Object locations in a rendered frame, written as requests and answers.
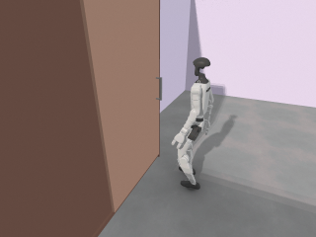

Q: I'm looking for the robot right hand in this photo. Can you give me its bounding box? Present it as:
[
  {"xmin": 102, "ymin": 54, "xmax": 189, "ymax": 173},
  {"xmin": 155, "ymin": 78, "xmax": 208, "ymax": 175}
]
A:
[{"xmin": 200, "ymin": 121, "xmax": 210, "ymax": 135}]

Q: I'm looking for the wardrobe door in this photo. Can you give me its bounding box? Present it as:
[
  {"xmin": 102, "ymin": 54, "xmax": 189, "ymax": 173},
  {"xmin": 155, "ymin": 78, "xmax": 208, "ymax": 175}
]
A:
[
  {"xmin": 0, "ymin": 0, "xmax": 113, "ymax": 237},
  {"xmin": 79, "ymin": 0, "xmax": 159, "ymax": 212}
]

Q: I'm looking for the robot right forearm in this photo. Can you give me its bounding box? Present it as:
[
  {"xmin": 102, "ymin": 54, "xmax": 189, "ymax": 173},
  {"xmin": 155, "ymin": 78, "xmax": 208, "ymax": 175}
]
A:
[{"xmin": 203, "ymin": 103, "xmax": 213, "ymax": 121}]

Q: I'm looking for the robot left forearm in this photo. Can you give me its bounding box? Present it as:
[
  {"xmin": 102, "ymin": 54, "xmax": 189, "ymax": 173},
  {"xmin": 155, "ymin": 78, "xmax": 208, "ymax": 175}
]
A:
[{"xmin": 180, "ymin": 110, "xmax": 198, "ymax": 136}]

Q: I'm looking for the robot left hand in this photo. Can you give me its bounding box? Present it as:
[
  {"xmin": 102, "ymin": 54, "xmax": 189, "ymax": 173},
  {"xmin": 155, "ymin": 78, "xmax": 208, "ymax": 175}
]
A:
[{"xmin": 171, "ymin": 133, "xmax": 185, "ymax": 149}]

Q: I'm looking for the right robot shin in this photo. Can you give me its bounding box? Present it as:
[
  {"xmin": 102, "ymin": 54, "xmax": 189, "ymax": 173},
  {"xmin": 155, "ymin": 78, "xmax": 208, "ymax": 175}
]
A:
[{"xmin": 185, "ymin": 149, "xmax": 194, "ymax": 166}]

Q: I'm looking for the robot left foot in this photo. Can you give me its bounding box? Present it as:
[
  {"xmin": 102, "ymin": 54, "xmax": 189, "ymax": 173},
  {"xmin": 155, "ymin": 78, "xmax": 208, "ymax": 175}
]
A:
[{"xmin": 180, "ymin": 180, "xmax": 200, "ymax": 190}]

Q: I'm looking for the handle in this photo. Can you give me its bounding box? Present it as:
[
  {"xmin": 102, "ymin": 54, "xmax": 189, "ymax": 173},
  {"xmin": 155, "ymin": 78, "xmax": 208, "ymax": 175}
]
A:
[{"xmin": 156, "ymin": 77, "xmax": 163, "ymax": 101}]

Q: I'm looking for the robot left upper arm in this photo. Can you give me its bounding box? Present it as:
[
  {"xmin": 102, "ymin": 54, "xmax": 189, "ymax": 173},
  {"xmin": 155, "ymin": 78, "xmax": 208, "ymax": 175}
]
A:
[{"xmin": 191, "ymin": 84, "xmax": 202, "ymax": 116}]

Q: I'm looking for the robot right upper arm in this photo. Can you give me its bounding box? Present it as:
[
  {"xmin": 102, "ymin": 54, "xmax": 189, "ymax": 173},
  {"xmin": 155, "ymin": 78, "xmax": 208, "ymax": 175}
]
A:
[{"xmin": 207, "ymin": 78, "xmax": 214, "ymax": 106}]

